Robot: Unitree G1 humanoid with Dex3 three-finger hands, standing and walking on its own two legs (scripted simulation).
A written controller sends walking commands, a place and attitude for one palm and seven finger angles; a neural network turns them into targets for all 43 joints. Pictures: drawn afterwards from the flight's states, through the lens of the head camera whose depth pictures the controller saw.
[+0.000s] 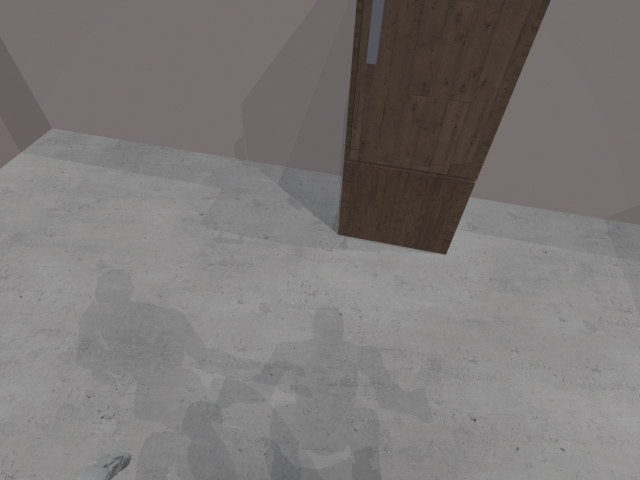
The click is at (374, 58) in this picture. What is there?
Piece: cupboard door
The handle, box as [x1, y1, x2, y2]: [366, 0, 384, 63]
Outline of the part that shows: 384,0 373,0 366,62 368,63 375,63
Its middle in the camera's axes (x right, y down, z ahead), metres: +0.14 -0.55 +1.00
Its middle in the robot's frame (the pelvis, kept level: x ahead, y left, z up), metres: +1.14 -0.09 +0.11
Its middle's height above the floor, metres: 0.88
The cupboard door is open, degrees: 0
